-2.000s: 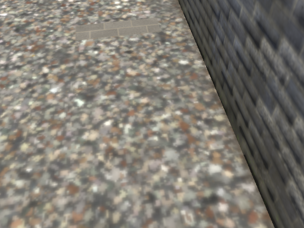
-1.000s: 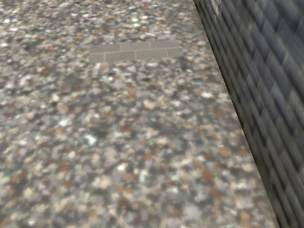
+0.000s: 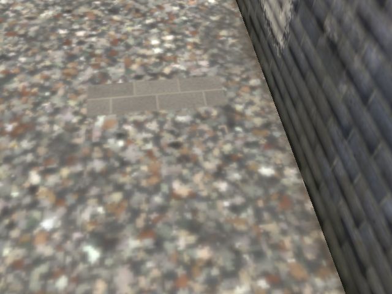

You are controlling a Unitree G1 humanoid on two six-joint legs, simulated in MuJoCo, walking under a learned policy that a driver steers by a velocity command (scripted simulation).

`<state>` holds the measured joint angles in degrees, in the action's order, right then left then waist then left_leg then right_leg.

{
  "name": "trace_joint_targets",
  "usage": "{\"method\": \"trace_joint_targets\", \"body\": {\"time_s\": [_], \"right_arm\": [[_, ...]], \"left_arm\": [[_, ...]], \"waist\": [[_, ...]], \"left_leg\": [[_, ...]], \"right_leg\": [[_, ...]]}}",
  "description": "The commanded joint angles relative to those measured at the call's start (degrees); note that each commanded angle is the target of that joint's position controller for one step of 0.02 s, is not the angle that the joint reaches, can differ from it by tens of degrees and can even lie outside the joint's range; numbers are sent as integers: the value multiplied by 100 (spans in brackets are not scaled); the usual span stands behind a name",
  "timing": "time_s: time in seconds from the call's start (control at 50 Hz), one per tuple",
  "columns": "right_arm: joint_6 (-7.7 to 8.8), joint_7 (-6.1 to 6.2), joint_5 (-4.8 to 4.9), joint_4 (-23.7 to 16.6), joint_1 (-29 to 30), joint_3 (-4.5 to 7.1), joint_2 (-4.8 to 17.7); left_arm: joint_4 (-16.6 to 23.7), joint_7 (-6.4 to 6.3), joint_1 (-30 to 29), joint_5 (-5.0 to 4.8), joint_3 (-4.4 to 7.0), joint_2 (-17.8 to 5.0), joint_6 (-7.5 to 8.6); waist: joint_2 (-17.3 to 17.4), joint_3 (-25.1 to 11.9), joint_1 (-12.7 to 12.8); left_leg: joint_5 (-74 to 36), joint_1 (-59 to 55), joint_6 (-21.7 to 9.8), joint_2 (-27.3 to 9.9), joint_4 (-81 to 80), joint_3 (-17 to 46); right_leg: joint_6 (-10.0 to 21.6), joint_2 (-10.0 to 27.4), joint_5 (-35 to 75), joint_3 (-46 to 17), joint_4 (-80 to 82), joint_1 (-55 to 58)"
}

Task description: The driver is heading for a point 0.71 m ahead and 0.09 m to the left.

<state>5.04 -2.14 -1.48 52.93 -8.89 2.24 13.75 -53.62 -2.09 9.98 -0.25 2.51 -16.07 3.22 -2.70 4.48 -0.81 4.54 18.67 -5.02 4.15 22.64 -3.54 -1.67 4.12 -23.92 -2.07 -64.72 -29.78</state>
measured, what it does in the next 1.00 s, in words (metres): steps on the spot: right foot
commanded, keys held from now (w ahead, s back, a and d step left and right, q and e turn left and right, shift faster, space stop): no key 1.00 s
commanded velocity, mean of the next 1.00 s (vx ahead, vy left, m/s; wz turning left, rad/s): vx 0.03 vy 0.00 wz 0.00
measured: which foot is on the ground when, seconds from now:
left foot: down 0.00-1.00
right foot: up 0.00-0.18, down 0.20-1.00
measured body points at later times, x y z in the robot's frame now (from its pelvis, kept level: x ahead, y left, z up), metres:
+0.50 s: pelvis +0.07 +0.00 +0.00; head +0.09 -0.01 +0.45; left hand +0.14 +0.26 -0.13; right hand +0.17 -0.25 -0.14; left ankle +0.08 +0.07 -0.74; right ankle +0.08 -0.15 -0.74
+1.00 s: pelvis +0.08 +0.01 +0.00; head +0.09 +0.01 +0.45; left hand +0.12 +0.27 -0.14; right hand +0.16 -0.25 -0.14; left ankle +0.08 +0.08 -0.74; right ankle +0.08 -0.15 -0.74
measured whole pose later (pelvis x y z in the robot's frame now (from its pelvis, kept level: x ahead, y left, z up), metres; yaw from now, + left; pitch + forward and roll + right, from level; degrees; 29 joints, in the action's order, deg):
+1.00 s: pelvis +0.08 +0.01 +0.00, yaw +1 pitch -1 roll +0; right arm 0.3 0.3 -0.4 61.0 -8.0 0.6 14.0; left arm -61.7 -2.5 11.1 0.5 -0.5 -14.0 1.8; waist -0.1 2.5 0.2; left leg 12.8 10.4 -5.0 4.7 24.5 -2.3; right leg -3.4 3.8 -14.0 -0.5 -26.2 -10.8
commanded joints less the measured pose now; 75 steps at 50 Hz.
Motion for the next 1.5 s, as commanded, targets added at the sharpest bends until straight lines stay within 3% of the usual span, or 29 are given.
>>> {"method": "trace_joint_targets", "body": {"time_s": [0.02,0.1,0.14,0.18,0.2,0.22,0.24,0.26,0.28,0.4,0.52,0.76,1.14,1.5], "right_arm": [[104,74,-29,-264,567,91,685],[-96,194,26,-204,386,116,907],[-176,227,72,-196,430,71,845],[-207,234,77,-118,213,-28,629],[-196,223,23,-78,62,-67,553],[-221,242,67,-38,-248,-17,611],[-245,274,46,-39,-45,-4,733],[-265,288,48,-60,35,-14,697],[-283,301,52,-38,55,-37,618],[-297,234,85,91,87,-44,641],[-378,222,105,263,104,-52,634],[-424,251,110,510,153,-51,698],[-445,268,112,654,21,-50,660],[-475,296,106,755,-144,-25,582]], "left_arm": [[39,-85,883,72,23,-192,-161],[154,-47,266,2,15,-364,-272],[168,-34,86,22,28,-398,-262],[152,-34,29,128,26,-439,-206],[151,-42,105,166,28,-559,-171],[77,-40,-49,108,118,-926,-163],[57,3,-74,97,80,-645,-134],[21,23,-88,123,13,-421,-97],[0,37,-167,132,-7,-385,-67],[-197,35,-60,91,-43,-494,1],[-341,13,18,80,-102,-508,-56],[-537,-28,104,83,-176,-436,-115],[-724,-66,383,70,-214,-409,-74],[-703,-81,723,62,-145,-329,-93]], "waist": [[826,-996,460],[751,-863,168],[721,-576,194],[541,-410,232],[375,-427,189],[-214,-310,-166],[-180,-321,8],[-178,-398,27],[-195,-426,16],[34,-669,78],[251,-643,107],[282,-434,120],[260,-331,88],[251,-292,77]], "left_leg": [[-2729,13,-936,-1481,-765,911],[260,-63,-819,-1537,-1129,1284],[1568,50,-683,-1450,-1178,1408],[2249,203,-334,-1168,-1040,1350],[2172,250,-151,-996,-835,1270],[1956,174,-5,-653,-839,926],[1713,-265,38,-597,-635,794],[1507,-461,27,-600,-521,774],[1277,-555,-3,-612,-433,758],[-216,-892,-70,-606,-49,661],[-632,-1051,-75,-627,7,698],[-246,-979,-81,-695,-228,864],[228,-975,-90,-696,-496,960],[80,-986,-67,-684,-473,916]], "right_leg": [[-73,198,278,-140,1353,1152],[-90,98,860,-63,2545,1358],[-19,12,1115,33,3251,1573],[90,103,1564,-52,4078,2045],[169,389,1868,-320,4179,2243],[323,317,1337,-315,4026,1857],[295,162,975,-212,4140,1498],[198,136,962,-164,4207,1441],[113,117,1194,-153,4218,1468],[57,89,1917,-89,4021,1731],[31,44,1960,-4,3950,1740],[-32,9,1625,89,4028,1754],[-69,43,1423,122,4166,1680],[-34,58,1351,153,4252,1610]]}}
Keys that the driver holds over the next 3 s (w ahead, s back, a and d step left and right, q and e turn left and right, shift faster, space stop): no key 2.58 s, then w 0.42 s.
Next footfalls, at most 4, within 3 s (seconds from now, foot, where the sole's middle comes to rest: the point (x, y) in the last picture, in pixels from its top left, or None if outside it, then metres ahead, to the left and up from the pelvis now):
0.20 right None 0.12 -0.15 -0.77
2.98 right None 0.26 -0.17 -0.77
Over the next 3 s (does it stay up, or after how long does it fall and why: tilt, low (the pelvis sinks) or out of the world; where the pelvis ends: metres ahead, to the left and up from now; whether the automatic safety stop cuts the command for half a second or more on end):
stays up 0.18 -0.06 -0.01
